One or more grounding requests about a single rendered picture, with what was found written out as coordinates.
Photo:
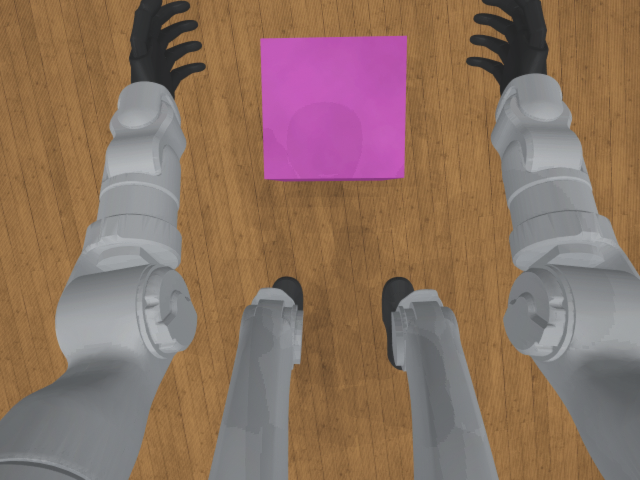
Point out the left robot hand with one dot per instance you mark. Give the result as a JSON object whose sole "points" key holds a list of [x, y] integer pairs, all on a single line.
{"points": [[149, 59]]}

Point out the robot left upper arm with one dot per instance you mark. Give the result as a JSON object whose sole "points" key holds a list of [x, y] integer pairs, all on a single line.
{"points": [[119, 331]]}

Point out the right robot hand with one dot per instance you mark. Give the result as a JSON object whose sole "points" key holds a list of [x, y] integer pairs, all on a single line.
{"points": [[526, 50]]}

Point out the carton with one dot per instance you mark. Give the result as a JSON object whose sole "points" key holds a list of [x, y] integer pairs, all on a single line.
{"points": [[334, 108]]}

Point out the robot right upper arm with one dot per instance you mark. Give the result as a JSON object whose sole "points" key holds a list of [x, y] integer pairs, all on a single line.
{"points": [[581, 326]]}

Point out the robot right thigh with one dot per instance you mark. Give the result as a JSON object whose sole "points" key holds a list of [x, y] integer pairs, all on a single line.
{"points": [[449, 437]]}

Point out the left robot shin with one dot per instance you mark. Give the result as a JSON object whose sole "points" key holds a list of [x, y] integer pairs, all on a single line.
{"points": [[267, 294]]}

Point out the robot right forearm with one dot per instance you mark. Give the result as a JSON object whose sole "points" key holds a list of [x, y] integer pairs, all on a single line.
{"points": [[548, 191]]}

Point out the robot left forearm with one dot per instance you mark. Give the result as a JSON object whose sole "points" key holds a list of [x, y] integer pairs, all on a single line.
{"points": [[140, 191]]}

